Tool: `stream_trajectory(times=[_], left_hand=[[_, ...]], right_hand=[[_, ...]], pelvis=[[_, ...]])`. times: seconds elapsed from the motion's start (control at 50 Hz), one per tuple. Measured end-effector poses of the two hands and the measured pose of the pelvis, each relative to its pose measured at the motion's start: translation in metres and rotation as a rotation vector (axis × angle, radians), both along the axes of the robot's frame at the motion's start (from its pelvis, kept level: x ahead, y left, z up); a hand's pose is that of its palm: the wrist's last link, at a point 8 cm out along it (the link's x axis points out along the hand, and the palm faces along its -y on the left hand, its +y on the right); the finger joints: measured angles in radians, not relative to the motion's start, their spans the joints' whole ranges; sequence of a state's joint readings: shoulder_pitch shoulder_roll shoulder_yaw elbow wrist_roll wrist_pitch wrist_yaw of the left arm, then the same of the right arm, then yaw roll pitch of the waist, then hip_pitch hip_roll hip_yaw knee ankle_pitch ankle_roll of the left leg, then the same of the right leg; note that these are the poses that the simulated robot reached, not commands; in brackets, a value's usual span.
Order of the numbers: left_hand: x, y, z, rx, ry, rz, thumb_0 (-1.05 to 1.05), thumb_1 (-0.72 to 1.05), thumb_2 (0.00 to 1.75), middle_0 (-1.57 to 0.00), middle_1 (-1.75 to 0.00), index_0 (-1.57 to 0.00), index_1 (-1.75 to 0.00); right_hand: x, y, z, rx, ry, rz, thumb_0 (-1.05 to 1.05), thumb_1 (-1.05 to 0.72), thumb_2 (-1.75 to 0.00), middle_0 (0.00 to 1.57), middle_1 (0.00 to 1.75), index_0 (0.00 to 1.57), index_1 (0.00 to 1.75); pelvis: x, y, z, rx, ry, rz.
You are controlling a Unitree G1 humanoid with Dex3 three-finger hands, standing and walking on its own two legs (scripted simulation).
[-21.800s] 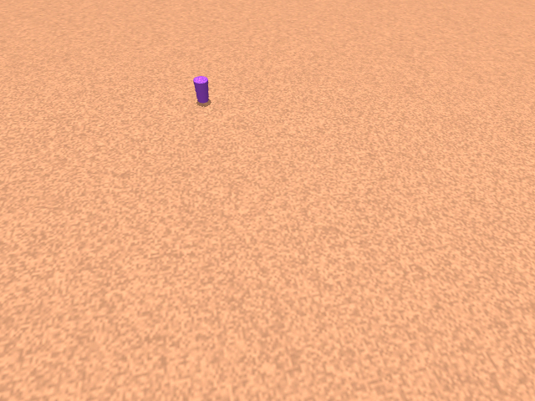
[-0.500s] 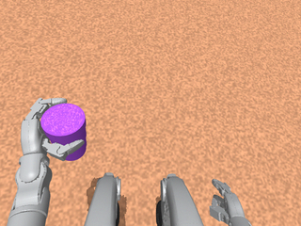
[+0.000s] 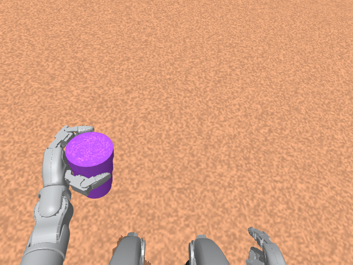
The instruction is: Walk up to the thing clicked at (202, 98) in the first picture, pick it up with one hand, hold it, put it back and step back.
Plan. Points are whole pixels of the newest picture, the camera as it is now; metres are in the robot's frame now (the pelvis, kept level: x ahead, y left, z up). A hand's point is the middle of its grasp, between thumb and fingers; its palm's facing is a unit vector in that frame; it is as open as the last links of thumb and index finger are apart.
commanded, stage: lift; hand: left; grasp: from the side
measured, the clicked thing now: (93, 168) +0.33 +0.18 -0.03
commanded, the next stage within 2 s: hold in 0.74 s
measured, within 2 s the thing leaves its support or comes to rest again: neither
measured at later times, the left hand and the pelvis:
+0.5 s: hand (91, 149) +0.34 +0.17 +0.05, palm faces +0.17 -0.98 -0.04, open 12.2 cm; pelvis +0.01 -0.01 +0.04, yaw +0 degrees
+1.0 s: hand (88, 143) +0.35 +0.17 +0.07, palm faces +0.17 -0.99 -0.04, open 12.2 cm; pelvis +0.02 +0.00 +0.05, yaw +0 degrees
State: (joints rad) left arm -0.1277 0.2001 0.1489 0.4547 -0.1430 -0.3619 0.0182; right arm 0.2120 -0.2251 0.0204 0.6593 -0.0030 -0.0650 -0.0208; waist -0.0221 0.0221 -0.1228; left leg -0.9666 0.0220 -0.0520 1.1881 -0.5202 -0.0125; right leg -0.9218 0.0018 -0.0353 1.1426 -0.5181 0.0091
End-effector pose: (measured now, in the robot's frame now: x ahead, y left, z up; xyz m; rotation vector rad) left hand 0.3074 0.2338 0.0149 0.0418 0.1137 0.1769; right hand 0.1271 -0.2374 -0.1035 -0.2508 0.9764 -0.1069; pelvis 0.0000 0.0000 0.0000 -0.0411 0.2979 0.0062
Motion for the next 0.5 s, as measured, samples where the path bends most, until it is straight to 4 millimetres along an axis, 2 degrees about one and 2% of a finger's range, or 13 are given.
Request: stream_trajectory(times=[0.28, 0.5], left_hand=[[0.001, -0.013, 0.027, -0.005, -0.003, 0.005, 0.02, -0.59, 1.06, -0.67, -0.98, -0.55, -0.96], [0.006, -0.018, 0.041, -0.007, -0.015, 0.0, 0.02, -0.59, 1.06, -0.67, -0.98, -0.55, -0.97]], right_hand=[[0.005, -0.005, 0.026, -0.008, -0.016, -0.003, 0.01, -0.91, -0.9, 0.2, 0.3, 0.2, 0.3], [0.007, -0.009, 0.037, -0.012, -0.01, -0.012, 0.01, -0.91, -0.9, 0.2, 0.3, 0.2, 0.3]], pelvis=[[0.006, -0.006, 0.024, 0.01, -0.065, 0.003], [0.012, -0.009, 0.036, 0.014, -0.097, 0.003]])
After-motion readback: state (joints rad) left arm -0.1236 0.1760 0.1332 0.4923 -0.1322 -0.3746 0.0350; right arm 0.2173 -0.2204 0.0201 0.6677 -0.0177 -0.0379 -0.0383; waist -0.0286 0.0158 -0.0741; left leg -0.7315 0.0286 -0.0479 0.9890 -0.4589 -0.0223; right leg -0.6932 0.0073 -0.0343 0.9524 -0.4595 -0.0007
